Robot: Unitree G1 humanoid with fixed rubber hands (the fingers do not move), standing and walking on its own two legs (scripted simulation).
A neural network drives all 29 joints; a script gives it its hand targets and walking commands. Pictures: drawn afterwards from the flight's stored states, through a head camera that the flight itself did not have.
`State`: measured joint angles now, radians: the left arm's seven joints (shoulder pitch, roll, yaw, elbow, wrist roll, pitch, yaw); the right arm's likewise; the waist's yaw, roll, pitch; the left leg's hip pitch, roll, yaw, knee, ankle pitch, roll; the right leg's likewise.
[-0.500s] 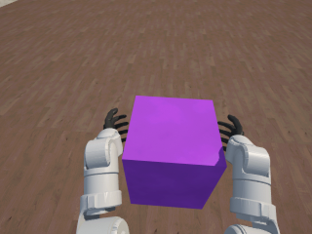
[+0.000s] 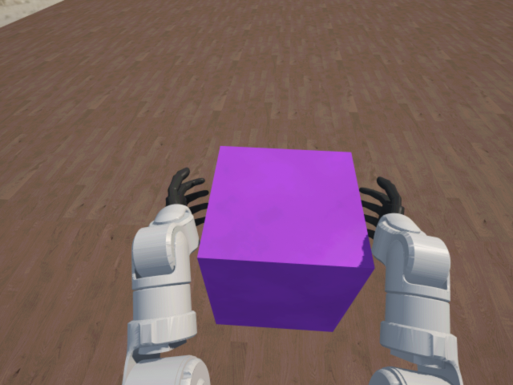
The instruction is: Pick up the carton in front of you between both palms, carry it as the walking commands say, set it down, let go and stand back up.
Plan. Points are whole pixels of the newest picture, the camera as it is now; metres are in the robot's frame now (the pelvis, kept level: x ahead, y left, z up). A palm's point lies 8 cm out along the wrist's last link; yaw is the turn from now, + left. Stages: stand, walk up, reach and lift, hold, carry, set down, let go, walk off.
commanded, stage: carry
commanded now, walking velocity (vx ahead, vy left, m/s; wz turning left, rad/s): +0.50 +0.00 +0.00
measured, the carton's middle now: (279, 243) +0.33 +0.01 +0.05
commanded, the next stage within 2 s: none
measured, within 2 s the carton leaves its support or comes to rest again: neither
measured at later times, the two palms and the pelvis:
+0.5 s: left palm (210, 116) +0.57 +0.14 +0.16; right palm (369, 124) +0.53 -0.17 +0.16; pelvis +0.21 +0.02 +0.02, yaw -1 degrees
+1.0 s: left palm (221, 38) +0.85 +0.15 +0.23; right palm (341, 41) +0.85 -0.16 +0.21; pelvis +0.52 +0.00 +0.07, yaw +0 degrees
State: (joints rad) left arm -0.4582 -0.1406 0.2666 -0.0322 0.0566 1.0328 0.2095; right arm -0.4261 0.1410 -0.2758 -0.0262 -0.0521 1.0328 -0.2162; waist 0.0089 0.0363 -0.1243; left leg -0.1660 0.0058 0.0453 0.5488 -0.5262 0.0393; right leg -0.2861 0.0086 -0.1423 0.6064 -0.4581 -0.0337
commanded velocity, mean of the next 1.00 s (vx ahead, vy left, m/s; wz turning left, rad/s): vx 0.50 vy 0.00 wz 0.00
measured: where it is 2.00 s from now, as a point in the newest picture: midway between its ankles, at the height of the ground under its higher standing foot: (280, 205)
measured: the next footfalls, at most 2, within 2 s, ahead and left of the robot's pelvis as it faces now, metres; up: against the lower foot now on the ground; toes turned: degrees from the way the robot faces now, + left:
left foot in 0.22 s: +0.14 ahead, +0.09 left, +0.02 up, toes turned +5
right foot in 0.58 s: +0.48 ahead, -0.07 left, +0.06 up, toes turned -6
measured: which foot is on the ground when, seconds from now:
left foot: down 0.00-0.04, up 0.06-0.20, down 0.22-0.58, up 0.60-1.00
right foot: down 0.00-0.24, up 0.26-0.56, down 0.58-1.00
